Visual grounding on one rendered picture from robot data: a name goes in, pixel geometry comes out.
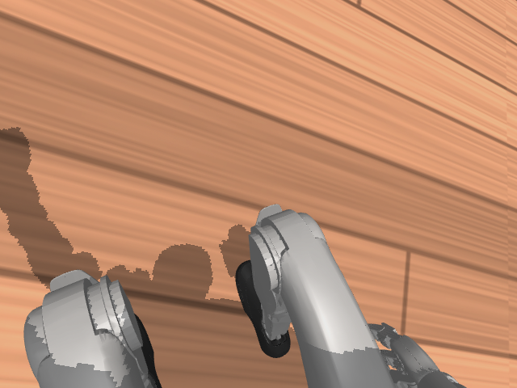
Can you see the left robot foot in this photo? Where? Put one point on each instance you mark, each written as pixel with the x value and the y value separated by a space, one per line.
pixel 148 355

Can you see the right robot hand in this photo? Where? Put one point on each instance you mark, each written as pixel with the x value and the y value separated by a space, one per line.
pixel 407 357

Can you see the right robot foot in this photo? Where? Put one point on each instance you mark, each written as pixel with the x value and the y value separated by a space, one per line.
pixel 252 306

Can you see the right robot arm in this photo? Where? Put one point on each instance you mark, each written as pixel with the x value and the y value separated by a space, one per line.
pixel 439 380

